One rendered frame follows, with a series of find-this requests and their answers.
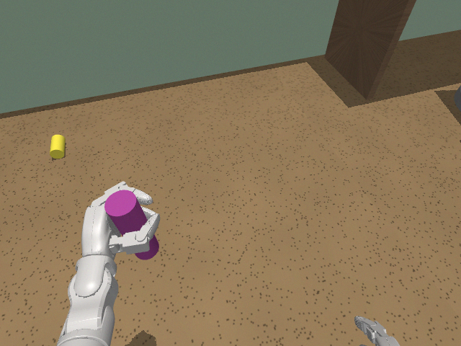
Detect left robot hand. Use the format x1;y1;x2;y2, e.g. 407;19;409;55
81;182;160;260

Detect left robot arm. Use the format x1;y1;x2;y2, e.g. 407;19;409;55
56;254;119;346

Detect right robot hand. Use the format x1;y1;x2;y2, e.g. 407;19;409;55
354;316;400;346

